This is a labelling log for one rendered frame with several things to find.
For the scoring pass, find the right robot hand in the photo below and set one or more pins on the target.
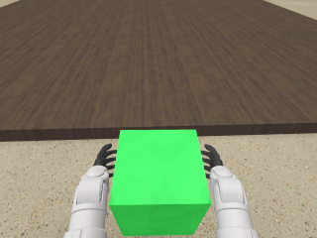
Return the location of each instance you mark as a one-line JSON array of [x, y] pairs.
[[214, 160]]

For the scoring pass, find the left robot hand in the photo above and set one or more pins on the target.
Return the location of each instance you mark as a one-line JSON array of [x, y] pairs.
[[101, 158]]

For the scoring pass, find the left robot forearm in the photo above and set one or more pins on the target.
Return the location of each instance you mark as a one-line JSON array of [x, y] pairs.
[[89, 208]]

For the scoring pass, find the carton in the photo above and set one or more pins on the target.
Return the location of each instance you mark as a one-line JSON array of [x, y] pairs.
[[159, 185]]

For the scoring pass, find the right robot forearm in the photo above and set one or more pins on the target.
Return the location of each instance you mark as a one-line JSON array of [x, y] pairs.
[[231, 205]]

